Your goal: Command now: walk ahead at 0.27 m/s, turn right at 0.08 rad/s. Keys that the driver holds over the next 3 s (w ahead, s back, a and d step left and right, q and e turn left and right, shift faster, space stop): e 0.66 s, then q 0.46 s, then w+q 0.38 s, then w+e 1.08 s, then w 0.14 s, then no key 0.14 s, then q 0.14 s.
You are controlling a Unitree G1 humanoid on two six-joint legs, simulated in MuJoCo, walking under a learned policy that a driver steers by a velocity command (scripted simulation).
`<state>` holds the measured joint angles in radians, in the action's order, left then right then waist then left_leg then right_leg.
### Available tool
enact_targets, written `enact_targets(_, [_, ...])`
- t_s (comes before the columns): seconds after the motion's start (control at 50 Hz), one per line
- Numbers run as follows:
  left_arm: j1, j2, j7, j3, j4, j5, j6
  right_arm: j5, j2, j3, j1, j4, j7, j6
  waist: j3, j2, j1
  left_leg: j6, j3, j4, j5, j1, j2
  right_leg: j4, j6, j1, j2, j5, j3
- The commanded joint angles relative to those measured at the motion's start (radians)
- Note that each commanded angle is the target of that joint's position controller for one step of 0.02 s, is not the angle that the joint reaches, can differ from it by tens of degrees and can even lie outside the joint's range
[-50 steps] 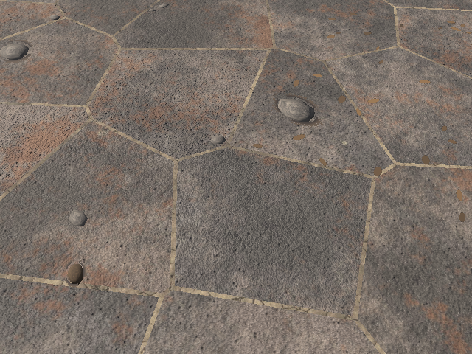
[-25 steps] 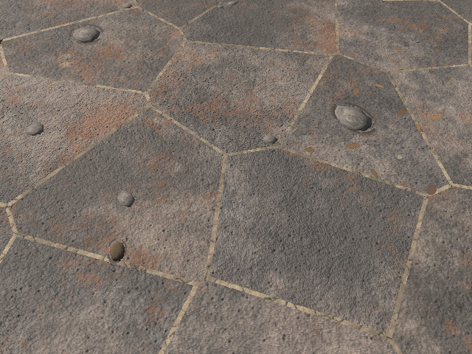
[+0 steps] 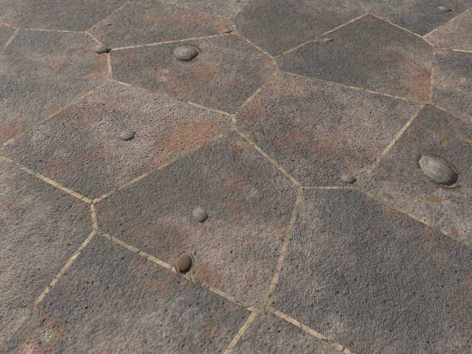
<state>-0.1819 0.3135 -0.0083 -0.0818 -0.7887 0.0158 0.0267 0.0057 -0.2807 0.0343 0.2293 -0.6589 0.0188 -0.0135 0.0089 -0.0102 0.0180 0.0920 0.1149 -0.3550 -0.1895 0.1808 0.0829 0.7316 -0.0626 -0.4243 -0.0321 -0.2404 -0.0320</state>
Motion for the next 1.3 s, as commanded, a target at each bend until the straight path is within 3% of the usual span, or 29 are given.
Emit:
enact_targets(0.02, [0.14,0.079,0.012,-0.004,0.099,0.005,0.043,0.004,-0.188,0.055,0.045,0.021,-0.004,-0.024,-0.055,0.128,0.074,0.141,0.271,0.192,-0.271,-0.111,-0.314,-0.059,0.034,-0.159,-0.03,-0.011,-0.003])
enact_targets(0.1, [0.119,0.066,0.022,0.01,0.104,0.001,0.046,0.008,-0.183,0.052,0.022,-0.001,-0.015,-0.023,-0.046,0.101,0.059,0.143,0.159,0.145,0.005,-0.083,-0.299,-0.118,0.057,-0.045,-0.013,-0.011,0.026])
enact_targets(0.18, [0.031,0.103,0.033,-0.002,0.106,-0.001,0.033,-0.022,-0.188,0.058,-0.023,-0.002,-0.004,0.004,0.026,0.086,-0.019,0.078,0.061,-0.042,0.291,-0.057,-0.265,-0.255,0.099,0.139,0.041,0.105,0.069])
enact_targets(0.2, [-0.014,0.14,0.027,-0.015,0.105,-0.005,0.028,-0.017,-0.167,0.052,-0.004,-0.007,0.001,0.004,0.058,0.052,-0.039,0.029,0.018,-0.144,0.294,-0.026,-0.223,-0.302,0.126,0.229,0.013,0.202,0.008])
enact_targets(0.22, [-0.087,0.23,0.018,-0.034,0.113,-0.01,0.024,0.015,-0.118,0.036,-0.007,0.022,0.007,-0.001,0.129,-0.129,-0.043,-0.051,-0.086,-0.417,0.1,0.098,-0.125,-0.347,0.207,0.375,-0.177,0.439,-0.253])
enact_targets(0.24, [-0.109,0.276,0.019,-0.044,0.117,-0.007,0.017,0.036,-0.099,0.029,0.002,0.059,0.012,-0.007,0.134,-0.276,-0.033,-0.127,-0.12,-0.659,-0.451,0.379,0.028,-0.365,0.394,0.499,-0.34,0.582,-0.527])
enact_targets(0.26, [-0.127,0.196,0.02,-0.024,0.116,0.0,0.018,0.021,-0.149,0.041,0.012,0.043,0.008,-0.009,0.148,-0.153,-0.058,-0.136,-0.036,-0.766,-0.491,0.446,-0.027,-0.389,0.411,0.502,-0.335,0.443,-0.526])
enact_targets(0.28, [-0.087,0.171,0.02,-0.018,0.127,-0.001,0.02,0.0,-0.165,0.05,-0.011,0.042,0.003,-0.006,0.097,-0.12,-0.048,-0.139,-0.025,-0.809,-0.417,0.48,-0.059,-0.384,0.37,0.471,-0.281,0.407,-0.445])
enact_targets(0.32, [-0.013,0.159,0.014,-0.014,0.153,0.004,0.007,0.005,-0.167,0.058,-0.042,0.041,0.01,0.006,0.055,-0.058,-0.032,-0.154,-0.02,-0.759,-0.302,0.484,-0.099,-0.389,0.311,0.392,-0.213,0.405,-0.358])
enact_targets(0.4, [0.009,0.172,-0.005,-0.019,0.17,-0.006,-0.017,0.004,-0.129,0.054,-0.03,0.038,0.017,0.01,0.08,-0.103,-0.01,-0.193,-0.038,-0.652,-0.192,0.389,-0.073,-0.391,0.31,0.318,-0.138,0.522,-0.29])
enact_targets(0.5, [0.005,0.187,-0.023,-0.027,0.174,0.003,-0.041,0.0,-0.114,0.05,-0.087,0.048,0.02,0.006,0.086,-0.102,-0.028,-0.214,-0.017,-0.485,-0.127,0.343,-0.058,-0.357,0.291,0.293,-0.112,0.462,-0.334])
enact_targets(0.62, [0.019,0.187,-0.022,-0.03,0.189,0.005,-0.061,-0.013,-0.124,0.056,-0.132,0.064,0.003,-0.021,0.082,-0.138,-0.04,-0.188,0.003,-0.309,-0.15,0.256,-0.03,-0.294,0.279,0.312,-0.11,0.504,-0.458])
enact_targets(0.68, [0.069,0.163,-0.028,-0.021,0.204,0.017,-0.069,-0.015,-0.132,0.065,-0.056,0.037,-0.01,-0.037,0.094,-0.147,0.012,-0.148,-0.023,-0.034,0.042,0.101,-0.047,-0.233,0.222,0.311,-0.069,0.441,-0.466])
enact_targets(0.7, [0.031,0.12,-0.031,-0.007,0.2,0.007,-0.067,-0.002,-0.155,0.068,-0.05,0.037,-0.009,-0.04,0.115,-0.106,-0.004,-0.114,0.031,0.021,0.217,-0.022,-0.134,-0.189,0.172,0.253,-0.031,0.3,-0.425])
enact_targets(0.72, [-0.061,0.057,-0.029,0.015,0.188,-0.025,-0.06,0.022,-0.206,0.069,-0.09,0.065,-0.005,-0.034,0.147,0.125,-0.071,-0.021,0.238,0.012,0.507,-0.135,-0.325,-0.036,0.111,0.153,0.08,-0.073,-0.296])
enact_targets(0.74, [-0.059,0.084,-0.032,0.008,0.19,-0.021,-0.055,0.054,-0.153,0.05,-0.091,0.045,-0.014,-0.032,0.101,0.264,-0.077,0.145,0.406,0.007,0.599,-0.098,-0.42,0.043,0.053,0.046,0.154,-0.419,-0.224])
enact_targets(0.76, [-0.073,0.139,-0.037,-0.004,0.167,-0.033,-0.054,0.036,-0.086,0.029,-0.109,0.051,-0.023,-0.039,0.088,0.195,-0.063,0.187,0.405,0.015,0.54,-0.07,-0.427,0.152,0.008,0.047,0.101,-0.439,-0.216])
enact_targets(0.78, [-0.053,0.143,-0.036,-0.009,0.152,-0.031,-0.056,0.023,-0.068,0.019,-0.123,0.044,-0.029,-0.043,0.077,0.156,-0.061,0.159,0.341,0.006,0.478,-0.066,-0.374,0.174,-0.017,0.046,0.076,-0.389,-0.191])
enact_targets(0.84, [-0.006,0.093,-0.032,-0.002,0.134,-0.028,-0.063,-0.011,-0.134,0.033,-0.138,0.028,-0.027,-0.029,0.031,0.15,-0.049,0.091,0.27,-0.009,0.389,-0.057,-0.273,0.067,-0.065,0.048,0.038,-0.275,-0.113])
enact_targets(0.92, [0.035,0.085,-0.035,-0.005,0.128,-0.002,-0.05,-0.017,-0.204,0.065,-0.077,0.031,-0.013,0.004,0.056,0.187,-0.002,0.103,0.297,-0.026,0.413,-0.113,-0.237,-0.053,-0.056,0.073,0.089,-0.222,-0.056])
enact_targets(1.0, [0.029,0.079,-0.031,-0.01,0.117,0.003,-0.035,-0.031,-0.192,0.072,-0.09,0.039,0.0,0.024,0.076,0.194,-0.007,0.106,0.363,-0.028,0.373,-0.117,-0.241,-0.158,-0.029,0.108,0.093,-0.169,-0.066])
enact_targets(1.06, [-0.039,0.09,-0.013,-0.02,0.086,-0.003,-0.013,-0.046,-0.177,0.074,-0.118,0.053,0.021,0.048,0.09,0.165,-0.047,0.038,0.331,-0.078,0.264,0.005,-0.184,-0.388,0.021,0.297,0.066,0.073,-0.047])
enact_targets(1.08, [-0.067,0.146,-0.016,-0.034,0.088,-0.018,-0.014,-0.035,-0.144,0.064,-0.101,0.06,0.023,0.048,0.099,0.066,-0.04,-0.016,0.266,-0.178,0.106,0.133,-0.129,-0.41,0.078,0.401,-0.07,0.135,-0.155])
enact_targets(1.1, [-0.051,0.232,-0.012,-0.053,0.081,-0.041,-0.02,-0.033,-0.109,0.056,-0.104,0.09,0.023,0.042,0.028,-0.22,-0.014,-0.081,0.07,-0.32,-0.23,0.313,0.03,-0.449,0.215,0.371,-0.227,0.261,-0.355])
enact_targets(1.12, [-0.005,0.175,-0.011,-0.038,0.112,-0.06,-0.014,-0.017,-0.173,0.077,-0.063,0.069,0.025,0.036,0.027,-0.213,-0.026,-0.125,0.049,-0.569,-0.453,0.344,0.005,-0.452,0.326,0.338,-0.345,0.365,-0.428])
enact_targets(1.14, [0.023,0.127,-0.015,-0.02,0.122,-0.055,-0.009,-0.022,-0.211,0.094,-0.025,0.045,0.019,0.036,0.026,-0.136,-0.007,-0.13,0.049,-0.695,-0.405,0.364,-0.03,-0.461,0.322,0.327,-0.328,0.278,-0.373])
enact_targets(1.18, [0.035,0.102,-0.025,-0.012,0.114,-0.014,0.002,-0.021,-0.175,0.088,-0.021,0.028,0.012,0.047,-0.021,-0.116,-0.014,-0.147,0.032,-0.746,-0.246,0.463,-0.072,-0.493,0.255,0.376,-0.236,-0.057,-0.28])
enact_targets(1.2, [0.009,0.104,-0.031,-0.009,0.106,-0.007,0.006,-0.023,-0.155,0.08,-0.048,0.037,0.006,0.045,-0.042,-0.127,-0.036,-0.154,0.023,-0.758,-0.2,0.512,-0.088,-0.515,0.249,0.399,-0.229,-0.124,-0.266])
enact_targets(1.3, [-0.105,0.139,-0.033,-0.017,0.08,-0.017,0.02,-0.031,-0.121,0.057,-0.163,0.104,-0.022,0.011,-0.074,-0.111,-0.117,-0.172,-0.048,-0.598,-0.112,0.568,-0.13,-0.581,0.257,0.49,-0.242,-0.131,-0.191])
